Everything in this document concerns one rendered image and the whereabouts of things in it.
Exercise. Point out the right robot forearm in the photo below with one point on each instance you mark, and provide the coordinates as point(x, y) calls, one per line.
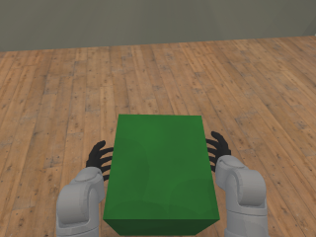
point(245, 198)

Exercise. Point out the left robot hand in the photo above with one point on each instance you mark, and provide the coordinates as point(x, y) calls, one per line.
point(95, 155)

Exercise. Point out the left robot forearm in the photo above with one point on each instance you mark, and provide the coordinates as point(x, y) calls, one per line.
point(77, 205)

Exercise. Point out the carton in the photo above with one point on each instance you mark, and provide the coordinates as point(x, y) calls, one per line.
point(160, 181)

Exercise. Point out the right robot hand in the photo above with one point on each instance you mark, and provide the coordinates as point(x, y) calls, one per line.
point(221, 148)

